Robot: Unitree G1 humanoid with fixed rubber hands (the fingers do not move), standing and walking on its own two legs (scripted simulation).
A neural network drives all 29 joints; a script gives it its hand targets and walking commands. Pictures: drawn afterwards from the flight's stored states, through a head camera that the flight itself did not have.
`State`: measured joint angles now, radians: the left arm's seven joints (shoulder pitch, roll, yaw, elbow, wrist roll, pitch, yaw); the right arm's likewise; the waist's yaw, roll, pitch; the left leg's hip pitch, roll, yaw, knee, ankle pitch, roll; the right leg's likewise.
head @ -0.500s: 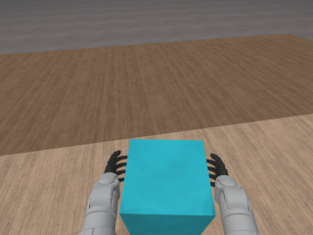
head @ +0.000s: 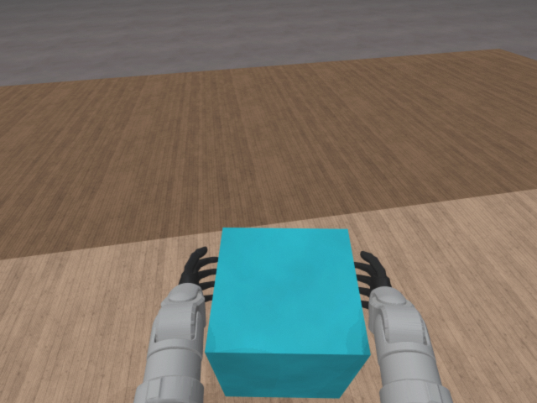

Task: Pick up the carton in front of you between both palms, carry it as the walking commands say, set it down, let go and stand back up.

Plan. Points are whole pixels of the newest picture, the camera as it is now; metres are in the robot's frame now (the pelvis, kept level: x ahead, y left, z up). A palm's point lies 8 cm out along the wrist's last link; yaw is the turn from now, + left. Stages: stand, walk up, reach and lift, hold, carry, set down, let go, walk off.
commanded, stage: reach and lift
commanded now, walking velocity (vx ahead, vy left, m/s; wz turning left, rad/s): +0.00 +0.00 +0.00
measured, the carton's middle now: (283, 316) +0.30 +0.00 -0.05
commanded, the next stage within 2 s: hold in 0.48 s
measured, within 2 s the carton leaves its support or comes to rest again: neither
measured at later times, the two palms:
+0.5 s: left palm (188, 288) +0.30 +0.15 +0.04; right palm (380, 293) +0.29 -0.15 +0.04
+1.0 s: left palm (186, 289) +0.29 +0.15 +0.05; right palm (384, 293) +0.29 -0.15 +0.05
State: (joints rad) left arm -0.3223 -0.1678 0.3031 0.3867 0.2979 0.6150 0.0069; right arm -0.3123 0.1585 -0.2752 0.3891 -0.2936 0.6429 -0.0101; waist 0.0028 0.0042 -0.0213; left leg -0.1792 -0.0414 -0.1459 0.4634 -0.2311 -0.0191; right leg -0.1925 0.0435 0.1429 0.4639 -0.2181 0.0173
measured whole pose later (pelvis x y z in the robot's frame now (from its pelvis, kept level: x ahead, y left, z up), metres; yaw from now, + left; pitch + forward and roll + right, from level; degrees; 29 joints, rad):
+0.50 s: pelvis +0.01 +0.00 +0.00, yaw +0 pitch -5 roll +0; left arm -0.26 -0.15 0.23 0.30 0.27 0.69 0.01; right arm -0.24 0.15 -0.21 0.29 -0.27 0.71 -0.02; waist 0.00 0.00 -0.02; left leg -0.10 -0.04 -0.14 0.40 -0.22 -0.01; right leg -0.10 0.04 0.14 0.39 -0.20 0.02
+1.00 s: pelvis +0.00 +0.00 +0.00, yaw +0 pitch -7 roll +0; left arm -0.30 -0.16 0.26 0.28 0.29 0.74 0.00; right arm -0.29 0.16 -0.24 0.27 -0.29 0.77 -0.01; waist 0.00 0.00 0.00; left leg -0.08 -0.03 -0.14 0.40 -0.21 -0.02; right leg -0.09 0.04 0.13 0.40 -0.19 0.02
